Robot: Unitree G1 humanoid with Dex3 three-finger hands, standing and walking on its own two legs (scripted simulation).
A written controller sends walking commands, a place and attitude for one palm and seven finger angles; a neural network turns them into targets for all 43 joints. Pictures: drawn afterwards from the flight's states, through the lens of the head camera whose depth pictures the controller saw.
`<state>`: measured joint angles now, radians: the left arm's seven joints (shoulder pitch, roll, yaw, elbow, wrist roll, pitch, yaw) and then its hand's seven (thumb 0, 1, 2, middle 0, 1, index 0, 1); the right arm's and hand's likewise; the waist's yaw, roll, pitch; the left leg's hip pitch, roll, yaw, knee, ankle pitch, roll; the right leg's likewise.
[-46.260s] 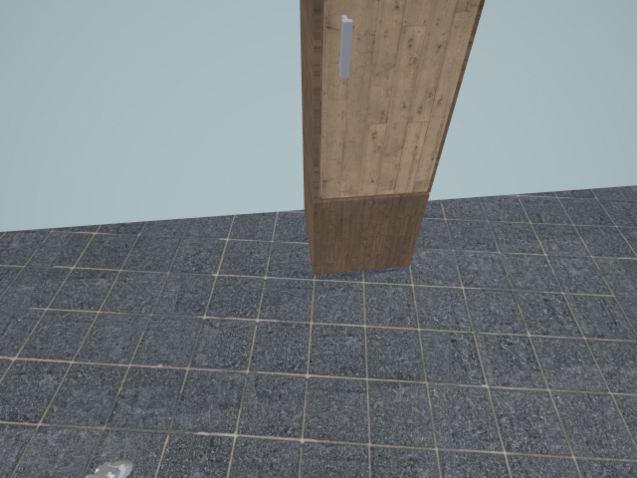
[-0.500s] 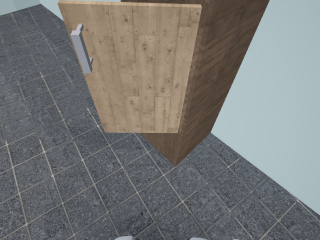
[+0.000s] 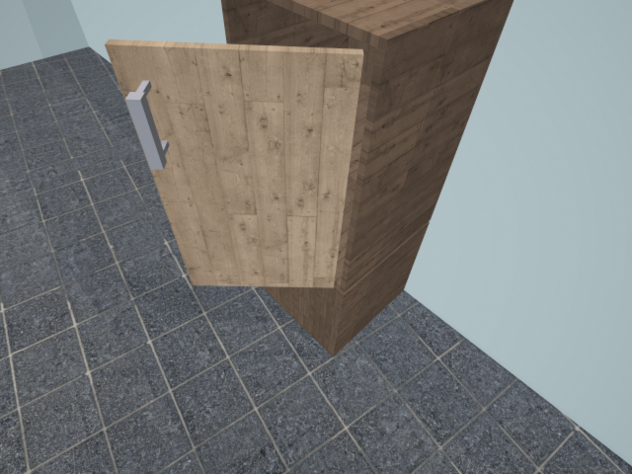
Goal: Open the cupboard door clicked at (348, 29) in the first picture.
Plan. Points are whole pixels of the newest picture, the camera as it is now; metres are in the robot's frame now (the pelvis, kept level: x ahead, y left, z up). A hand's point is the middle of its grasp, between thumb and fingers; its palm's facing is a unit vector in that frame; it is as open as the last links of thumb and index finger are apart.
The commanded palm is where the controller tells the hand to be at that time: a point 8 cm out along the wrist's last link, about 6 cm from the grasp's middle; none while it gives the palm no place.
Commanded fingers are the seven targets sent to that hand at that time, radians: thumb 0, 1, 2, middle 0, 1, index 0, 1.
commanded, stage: come to a stop and stand still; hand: left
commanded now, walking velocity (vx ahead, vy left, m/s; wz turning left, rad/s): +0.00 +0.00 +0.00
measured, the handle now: (151, 125) +0.57 +0.29 +0.13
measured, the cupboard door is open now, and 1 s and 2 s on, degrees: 46 46 46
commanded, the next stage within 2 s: look again from close up in 0.02 s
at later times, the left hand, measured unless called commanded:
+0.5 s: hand out of the picture -0.01 +0.17 -0.18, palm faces +0.02 -0.98 -0.18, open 7.4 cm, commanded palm none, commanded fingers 0.00 0.90 0.90 -0.20 -0.30 -0.20 -0.30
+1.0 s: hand out of the picture -0.05 +0.19 -0.19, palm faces +0.08 -0.99 -0.15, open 7.4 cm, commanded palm none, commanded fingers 0.00 0.90 0.90 -0.20 -0.30 -0.20 -0.30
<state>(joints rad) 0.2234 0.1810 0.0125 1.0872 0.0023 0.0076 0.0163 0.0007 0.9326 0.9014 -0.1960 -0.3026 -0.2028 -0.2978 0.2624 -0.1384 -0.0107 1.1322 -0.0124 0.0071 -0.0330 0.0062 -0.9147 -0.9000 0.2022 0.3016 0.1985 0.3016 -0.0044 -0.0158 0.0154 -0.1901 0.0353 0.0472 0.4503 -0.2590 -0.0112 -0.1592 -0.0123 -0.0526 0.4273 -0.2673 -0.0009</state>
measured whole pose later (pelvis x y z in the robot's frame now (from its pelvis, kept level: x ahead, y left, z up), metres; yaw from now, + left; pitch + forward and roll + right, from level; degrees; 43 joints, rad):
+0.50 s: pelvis -0.02 +0.01 -0.01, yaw +0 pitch -2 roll +0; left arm 0.30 0.16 -0.02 1.08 0.01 -0.01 0.03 0.00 0.91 0.90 -0.19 -0.30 -0.20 -0.30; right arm 0.26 -0.17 0.00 1.06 -0.01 -0.01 -0.03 0.01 -0.93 -0.90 0.20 0.30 0.20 0.30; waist 0.00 -0.01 0.01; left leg -0.21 0.02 0.05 0.51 -0.27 0.00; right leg -0.19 -0.03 -0.05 0.51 -0.29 0.00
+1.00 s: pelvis -0.01 +0.03 -0.01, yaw +0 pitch -1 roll +0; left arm 0.39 0.16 0.03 1.08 0.02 0.02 0.02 0.00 0.91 0.90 -0.20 -0.30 -0.20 -0.30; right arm 0.38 -0.14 -0.01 1.09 -0.02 0.00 -0.01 0.00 -0.91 -0.90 0.20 0.30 0.20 0.30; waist 0.01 -0.05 0.00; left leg -0.25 -0.01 0.06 0.58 -0.32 0.04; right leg -0.22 -0.06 -0.04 0.59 -0.37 -0.01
